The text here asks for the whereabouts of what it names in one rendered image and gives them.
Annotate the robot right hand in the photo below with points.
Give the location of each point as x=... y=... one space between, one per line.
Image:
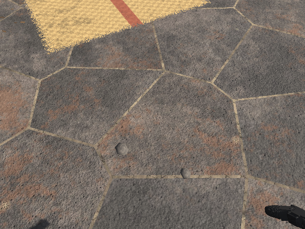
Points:
x=292 y=214

